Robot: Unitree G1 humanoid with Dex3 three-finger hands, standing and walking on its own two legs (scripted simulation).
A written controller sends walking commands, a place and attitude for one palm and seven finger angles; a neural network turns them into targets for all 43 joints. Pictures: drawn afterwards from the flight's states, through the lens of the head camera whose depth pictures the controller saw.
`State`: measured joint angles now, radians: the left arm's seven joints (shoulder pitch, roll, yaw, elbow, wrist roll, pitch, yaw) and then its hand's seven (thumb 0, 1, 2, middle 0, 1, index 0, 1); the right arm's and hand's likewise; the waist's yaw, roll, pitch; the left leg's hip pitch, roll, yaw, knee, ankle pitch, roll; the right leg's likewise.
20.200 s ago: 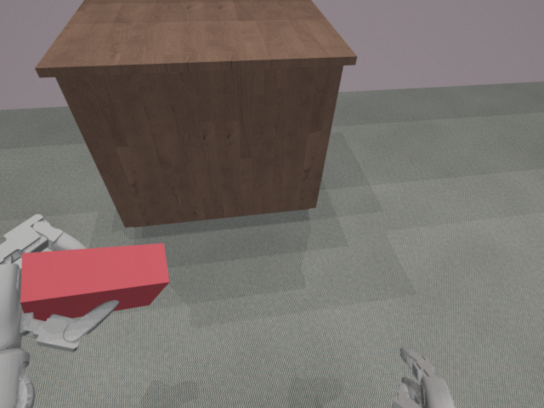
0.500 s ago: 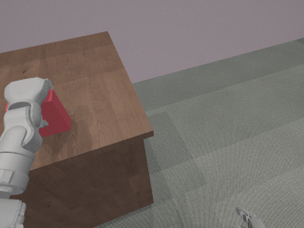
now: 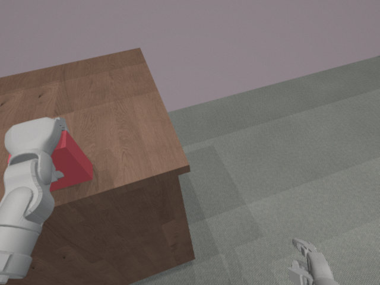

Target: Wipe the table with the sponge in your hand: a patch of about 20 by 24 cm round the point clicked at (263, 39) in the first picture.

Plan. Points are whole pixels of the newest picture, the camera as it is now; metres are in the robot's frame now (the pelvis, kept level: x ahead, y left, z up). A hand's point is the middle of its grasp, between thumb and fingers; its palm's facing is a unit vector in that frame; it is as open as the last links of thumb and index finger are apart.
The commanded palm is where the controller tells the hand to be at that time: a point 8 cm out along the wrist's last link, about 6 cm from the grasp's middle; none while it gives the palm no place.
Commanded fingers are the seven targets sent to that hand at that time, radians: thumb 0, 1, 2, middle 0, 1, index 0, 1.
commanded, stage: slide across to the third lane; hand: left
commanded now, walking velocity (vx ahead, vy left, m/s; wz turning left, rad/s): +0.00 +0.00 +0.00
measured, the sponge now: (61, 169) +0.31 +0.33 +0.10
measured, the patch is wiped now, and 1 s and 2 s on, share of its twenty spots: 0.75 0.80 0.90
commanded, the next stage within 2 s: wipe forward along the third lane in 0.62 s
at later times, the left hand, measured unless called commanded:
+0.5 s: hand (83, 146) +0.33 +0.26 +0.15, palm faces +0.05 +0.01 -1.00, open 9.2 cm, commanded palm +0.31 +0.25 +0.21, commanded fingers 0.00 0.10 1.30 -1.20 -1.60 -1.20 -1.60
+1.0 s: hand (95, 136) +0.36 +0.25 +0.15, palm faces -0.02 +0.02 -1.00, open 9.2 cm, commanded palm +0.34 +0.24 +0.19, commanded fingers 0.00 0.10 1.30 -1.20 -1.60 -1.20 -1.60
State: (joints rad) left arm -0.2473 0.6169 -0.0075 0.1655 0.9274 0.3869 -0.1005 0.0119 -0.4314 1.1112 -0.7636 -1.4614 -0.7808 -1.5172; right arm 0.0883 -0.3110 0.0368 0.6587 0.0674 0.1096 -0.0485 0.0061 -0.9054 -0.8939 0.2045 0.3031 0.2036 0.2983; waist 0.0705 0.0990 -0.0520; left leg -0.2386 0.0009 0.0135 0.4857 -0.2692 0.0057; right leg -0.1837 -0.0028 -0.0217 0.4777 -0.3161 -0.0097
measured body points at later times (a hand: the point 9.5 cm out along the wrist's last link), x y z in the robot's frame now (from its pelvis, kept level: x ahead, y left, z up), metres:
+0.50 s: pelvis -0.01 +0.00 +0.00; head -0.01 -0.05 +0.45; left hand +0.33 +0.26 +0.21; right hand +0.22 -0.21 -0.10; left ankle -0.01 +0.12 -0.74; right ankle -0.04 -0.11 -0.74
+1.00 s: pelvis +0.00 -0.01 +0.00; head -0.01 -0.06 +0.45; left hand +0.36 +0.24 +0.20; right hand +0.21 -0.24 -0.10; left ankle -0.01 +0.12 -0.74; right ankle -0.04 -0.11 -0.74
